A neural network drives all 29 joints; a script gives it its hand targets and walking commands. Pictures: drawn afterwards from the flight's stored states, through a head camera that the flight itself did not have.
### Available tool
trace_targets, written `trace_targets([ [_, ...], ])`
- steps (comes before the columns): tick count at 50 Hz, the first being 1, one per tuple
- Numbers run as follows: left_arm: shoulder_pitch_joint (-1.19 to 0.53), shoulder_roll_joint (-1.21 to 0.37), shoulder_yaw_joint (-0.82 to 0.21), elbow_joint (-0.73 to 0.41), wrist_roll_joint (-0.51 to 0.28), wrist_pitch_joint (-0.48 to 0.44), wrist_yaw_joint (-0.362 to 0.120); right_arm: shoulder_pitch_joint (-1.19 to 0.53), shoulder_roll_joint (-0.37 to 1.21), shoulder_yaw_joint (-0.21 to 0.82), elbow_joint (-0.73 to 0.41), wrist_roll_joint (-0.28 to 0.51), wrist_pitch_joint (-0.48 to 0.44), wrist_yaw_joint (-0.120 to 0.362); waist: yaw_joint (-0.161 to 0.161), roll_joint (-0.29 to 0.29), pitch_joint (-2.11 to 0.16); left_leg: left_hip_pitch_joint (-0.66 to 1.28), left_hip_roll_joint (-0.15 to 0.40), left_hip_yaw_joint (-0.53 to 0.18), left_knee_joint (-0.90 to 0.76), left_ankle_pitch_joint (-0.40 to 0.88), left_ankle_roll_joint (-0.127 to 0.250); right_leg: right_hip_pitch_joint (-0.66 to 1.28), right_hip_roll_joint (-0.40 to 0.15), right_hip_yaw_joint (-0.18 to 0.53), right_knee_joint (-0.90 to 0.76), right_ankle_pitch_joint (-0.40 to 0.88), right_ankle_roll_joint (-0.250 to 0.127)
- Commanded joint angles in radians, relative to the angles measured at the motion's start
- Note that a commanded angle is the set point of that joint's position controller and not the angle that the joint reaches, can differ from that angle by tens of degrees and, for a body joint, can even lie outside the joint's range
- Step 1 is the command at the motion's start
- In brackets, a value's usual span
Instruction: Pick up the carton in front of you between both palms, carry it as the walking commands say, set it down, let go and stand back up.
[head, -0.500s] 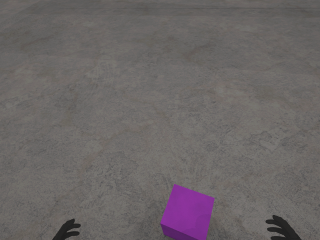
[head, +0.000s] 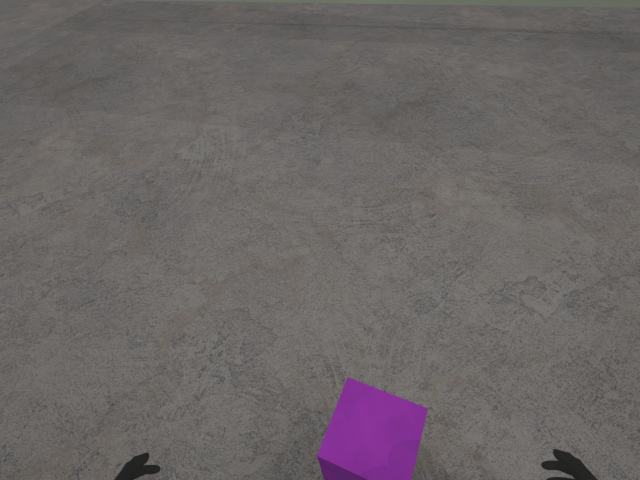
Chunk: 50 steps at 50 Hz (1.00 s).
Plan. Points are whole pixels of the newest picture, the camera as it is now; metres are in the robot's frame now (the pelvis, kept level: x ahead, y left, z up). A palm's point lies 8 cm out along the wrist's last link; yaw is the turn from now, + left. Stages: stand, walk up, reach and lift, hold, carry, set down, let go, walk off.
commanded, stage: stand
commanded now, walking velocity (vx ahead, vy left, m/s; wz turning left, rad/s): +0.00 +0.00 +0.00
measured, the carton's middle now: (372, 445) +0.33 -0.06 -0.65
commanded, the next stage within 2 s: none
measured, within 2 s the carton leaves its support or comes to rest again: neither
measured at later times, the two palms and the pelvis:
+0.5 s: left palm out of the picture +0.08 +0.31 -0.09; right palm out of the picture +0.07 -0.30 -0.11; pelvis -0.02 +0.00 +0.00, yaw -1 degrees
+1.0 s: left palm out of the picture +0.08 +0.32 -0.09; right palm out of the picture +0.06 -0.30 -0.11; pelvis -0.02 +0.01 +0.01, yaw -2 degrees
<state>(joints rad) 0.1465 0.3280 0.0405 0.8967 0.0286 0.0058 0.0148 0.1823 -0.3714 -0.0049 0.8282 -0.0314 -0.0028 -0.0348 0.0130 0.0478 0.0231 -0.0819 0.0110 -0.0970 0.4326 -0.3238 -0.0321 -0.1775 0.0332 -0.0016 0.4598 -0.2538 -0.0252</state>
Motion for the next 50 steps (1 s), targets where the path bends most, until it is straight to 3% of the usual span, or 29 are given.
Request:
trace_targets([
  [1, -0.033, 0.172, 0.036, -0.035, -0.001, -0.011, 0.003, -0.019, -0.143, -0.031, -0.036, 0.0, -0.014, -0.004, 0.0, -0.035, -0.044, -0.061, 0.069, -0.032, -0.056, 0.289, 0.031, 0.08, -0.112, 0.104, -0.067, 0.281, -0.002],
  [20, -0.062, 0.203, 0.023, 0.05, -0.007, -0.015, -0.006, -0.035, -0.168, -0.024, 0.057, 0.005, -0.021, 0.004, 0.002, -0.041, -0.015, -0.062, 0.08, -0.036, -0.118, 0.205, 0.04, 0.069, -0.12, 0.13, -0.118, 0.178, -0.004],
  [50, -0.084, 0.228, 0.006, 0.116, -0.018, -0.019, -0.008, -0.051, -0.187, -0.02, 0.129, 0.012, -0.021, 0.011, -0.002, -0.044, -0.02, -0.04, 0.093, -0.026, -0.144, 0.209, 0.043, 0.069, -0.13, 0.146, -0.133, 0.208, -0.005],
])
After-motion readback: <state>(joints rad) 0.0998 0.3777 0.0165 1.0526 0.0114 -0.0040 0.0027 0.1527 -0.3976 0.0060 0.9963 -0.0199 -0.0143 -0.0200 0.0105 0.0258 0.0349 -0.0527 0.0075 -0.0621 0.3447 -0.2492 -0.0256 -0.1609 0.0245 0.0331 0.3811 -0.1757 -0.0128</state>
